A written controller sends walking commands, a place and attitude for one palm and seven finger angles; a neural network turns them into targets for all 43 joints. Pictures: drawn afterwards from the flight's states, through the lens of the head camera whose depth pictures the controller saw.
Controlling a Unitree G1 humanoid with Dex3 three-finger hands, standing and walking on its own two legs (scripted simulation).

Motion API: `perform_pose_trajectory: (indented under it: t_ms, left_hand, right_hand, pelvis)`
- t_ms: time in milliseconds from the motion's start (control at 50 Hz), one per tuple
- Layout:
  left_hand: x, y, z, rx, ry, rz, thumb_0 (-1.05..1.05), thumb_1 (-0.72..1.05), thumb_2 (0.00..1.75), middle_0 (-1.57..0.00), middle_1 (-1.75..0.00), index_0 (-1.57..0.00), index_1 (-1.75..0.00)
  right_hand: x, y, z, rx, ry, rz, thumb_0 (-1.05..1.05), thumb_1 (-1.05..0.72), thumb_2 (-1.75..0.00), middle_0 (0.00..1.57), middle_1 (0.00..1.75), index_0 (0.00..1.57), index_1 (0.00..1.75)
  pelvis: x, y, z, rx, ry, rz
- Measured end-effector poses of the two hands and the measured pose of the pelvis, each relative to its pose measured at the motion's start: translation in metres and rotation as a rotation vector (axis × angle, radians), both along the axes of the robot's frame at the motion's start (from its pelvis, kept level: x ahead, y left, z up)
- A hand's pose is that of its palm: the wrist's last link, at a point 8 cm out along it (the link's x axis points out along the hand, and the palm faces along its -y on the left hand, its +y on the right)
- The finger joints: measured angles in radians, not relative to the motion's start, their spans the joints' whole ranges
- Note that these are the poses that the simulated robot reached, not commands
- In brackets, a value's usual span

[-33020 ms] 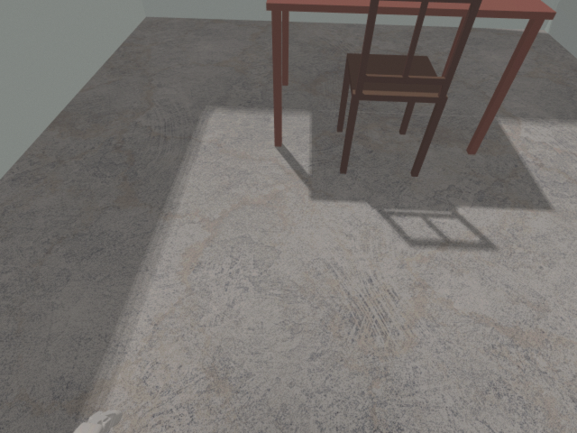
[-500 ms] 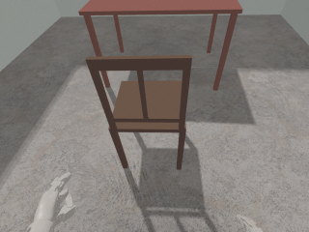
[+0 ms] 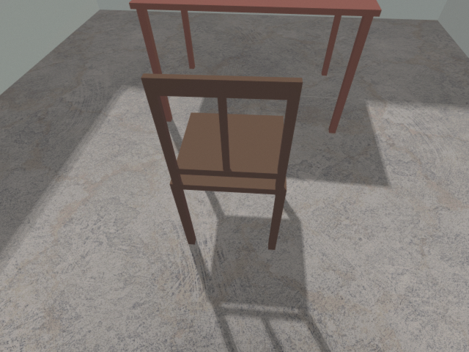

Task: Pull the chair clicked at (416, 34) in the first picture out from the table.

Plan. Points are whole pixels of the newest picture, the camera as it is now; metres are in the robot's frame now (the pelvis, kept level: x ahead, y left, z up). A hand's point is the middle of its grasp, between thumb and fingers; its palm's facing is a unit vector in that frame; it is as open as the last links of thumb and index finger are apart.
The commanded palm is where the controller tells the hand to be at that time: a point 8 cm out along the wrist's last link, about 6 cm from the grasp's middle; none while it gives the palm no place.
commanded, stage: let the arm hang, fingers relaxed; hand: left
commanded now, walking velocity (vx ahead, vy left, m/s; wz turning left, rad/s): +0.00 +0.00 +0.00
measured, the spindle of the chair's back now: (224, 137) +0.69 +0.08 -0.08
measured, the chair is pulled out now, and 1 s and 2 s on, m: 0.67 0.67 0.67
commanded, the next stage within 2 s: look to check the result in 0.46 s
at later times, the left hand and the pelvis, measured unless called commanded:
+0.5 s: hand out of the picture +0.01 +0.13 -0.17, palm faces +0.03 -0.99 -0.17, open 7.4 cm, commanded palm none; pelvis +0.01 -0.03 +0.00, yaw +0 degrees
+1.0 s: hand out of the picture +0.00 +0.12 -0.17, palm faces +0.03 -0.98 -0.18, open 7.4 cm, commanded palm none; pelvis +0.01 -0.04 +0.00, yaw +0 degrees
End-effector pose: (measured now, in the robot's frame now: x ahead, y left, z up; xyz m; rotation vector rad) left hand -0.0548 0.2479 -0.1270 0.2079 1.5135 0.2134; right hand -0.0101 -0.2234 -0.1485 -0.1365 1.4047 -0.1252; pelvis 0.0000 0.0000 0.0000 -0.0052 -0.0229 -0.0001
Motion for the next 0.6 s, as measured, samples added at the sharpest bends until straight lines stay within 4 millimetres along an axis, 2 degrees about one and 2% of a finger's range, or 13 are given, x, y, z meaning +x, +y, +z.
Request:
perform_pose_trajectory:
  t_ms: [120,320,600]
  left_hand:
    - [0.007,-0.021,-0.005,-0.030,-0.009,0.004,0.00,0.91,0.90,-0.20,-0.30,-0.19,-0.29]
    - [0.048,-0.064,-0.017,-0.112,-0.102,-0.012,0.00,0.91,0.90,-0.20,-0.30,-0.20,-0.29]
    - [0.057,-0.067,-0.016,-0.089,-0.106,-0.004,0.01,0.91,0.90,-0.20,-0.30,-0.20,-0.29]
  right_hand:
    - [-0.002,0.009,-0.005,0.034,0.010,-0.014,0.01,-0.91,-0.90,0.20,0.30,0.20,0.30]
    - [-0.001,0.005,-0.004,0.036,0.021,-0.034,0.01,-0.92,-0.90,0.20,0.30,0.20,0.30]
    - [0.003,-0.010,-0.003,0.016,0.034,-0.039,0.01,-0.91,-0.90,0.20,0.30,0.19,0.30]
  pelvis:
    - [0.004,-0.005,-0.001,0.005,-0.001,-0.004]
    - [0.011,-0.017,-0.001,0.009,-0.007,-0.005]
    - [0.014,-0.029,-0.001,0.007,-0.014,0.000]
